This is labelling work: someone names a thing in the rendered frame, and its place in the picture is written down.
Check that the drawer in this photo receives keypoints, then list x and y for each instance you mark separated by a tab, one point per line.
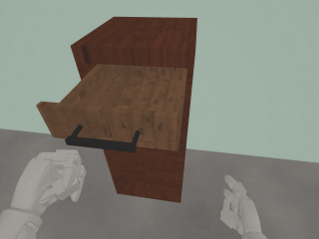
113	101

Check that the left robot hand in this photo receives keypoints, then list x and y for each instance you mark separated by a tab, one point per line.
61	169

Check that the handle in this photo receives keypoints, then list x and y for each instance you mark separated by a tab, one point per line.
75	140

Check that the cabinet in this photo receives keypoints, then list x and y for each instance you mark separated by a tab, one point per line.
165	42

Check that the right robot hand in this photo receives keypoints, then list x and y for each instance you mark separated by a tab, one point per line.
243	217

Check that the left robot forearm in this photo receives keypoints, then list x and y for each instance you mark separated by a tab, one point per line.
17	223

